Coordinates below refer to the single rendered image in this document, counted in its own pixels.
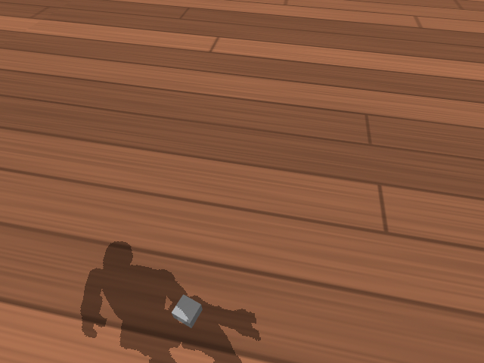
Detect small box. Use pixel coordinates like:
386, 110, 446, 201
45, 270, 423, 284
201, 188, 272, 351
172, 294, 203, 328

